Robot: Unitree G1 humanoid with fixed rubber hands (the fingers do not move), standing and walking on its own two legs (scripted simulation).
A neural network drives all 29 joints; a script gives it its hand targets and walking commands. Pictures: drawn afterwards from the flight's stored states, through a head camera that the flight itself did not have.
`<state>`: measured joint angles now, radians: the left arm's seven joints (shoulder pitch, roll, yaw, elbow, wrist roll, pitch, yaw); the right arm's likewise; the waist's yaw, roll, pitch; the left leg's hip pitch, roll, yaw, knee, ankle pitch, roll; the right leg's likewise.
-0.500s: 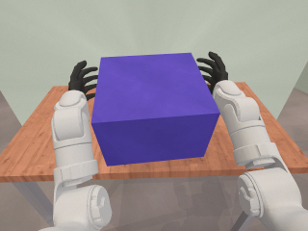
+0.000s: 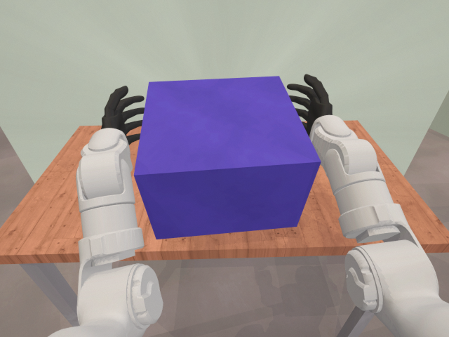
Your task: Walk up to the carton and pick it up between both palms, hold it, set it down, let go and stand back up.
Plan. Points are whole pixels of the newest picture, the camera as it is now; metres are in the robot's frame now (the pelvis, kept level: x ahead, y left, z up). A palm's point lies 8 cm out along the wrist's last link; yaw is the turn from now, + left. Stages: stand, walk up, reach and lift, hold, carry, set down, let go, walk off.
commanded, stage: hold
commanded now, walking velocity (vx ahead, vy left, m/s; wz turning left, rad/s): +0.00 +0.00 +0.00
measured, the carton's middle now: (221, 152) +0.37 +0.01 +0.20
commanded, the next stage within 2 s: none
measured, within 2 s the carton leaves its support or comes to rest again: neither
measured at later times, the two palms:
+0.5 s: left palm (116, 135) +0.37 +0.17 +0.25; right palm (318, 122) +0.37 -0.16 +0.25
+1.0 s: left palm (114, 134) +0.36 +0.17 +0.25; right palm (318, 123) +0.37 -0.16 +0.25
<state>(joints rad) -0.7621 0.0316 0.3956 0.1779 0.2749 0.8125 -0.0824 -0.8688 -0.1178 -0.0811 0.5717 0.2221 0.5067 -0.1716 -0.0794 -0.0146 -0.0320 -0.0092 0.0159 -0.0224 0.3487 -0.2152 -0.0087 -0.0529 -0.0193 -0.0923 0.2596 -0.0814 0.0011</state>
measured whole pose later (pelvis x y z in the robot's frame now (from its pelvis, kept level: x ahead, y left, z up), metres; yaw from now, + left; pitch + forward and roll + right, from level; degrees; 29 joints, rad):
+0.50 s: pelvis +0.00 +0.00 +0.00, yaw +0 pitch -7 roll -1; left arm -0.74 0.03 0.39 0.14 0.27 0.81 -0.08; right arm -0.84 -0.12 -0.06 0.53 0.23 0.51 -0.18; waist -0.09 -0.01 -0.02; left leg 0.00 0.02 -0.03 0.35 -0.22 -0.01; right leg -0.04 -0.02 -0.09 0.26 -0.09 0.00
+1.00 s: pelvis +0.00 +0.00 +0.00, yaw +0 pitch -9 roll -1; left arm -0.76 0.04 0.40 0.16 0.29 0.82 -0.10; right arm -0.85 -0.10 -0.09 0.54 0.19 0.50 -0.17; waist -0.08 -0.02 -0.01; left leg 0.02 0.02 -0.02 0.35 -0.22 -0.01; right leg -0.03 -0.02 -0.09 0.27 -0.09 0.00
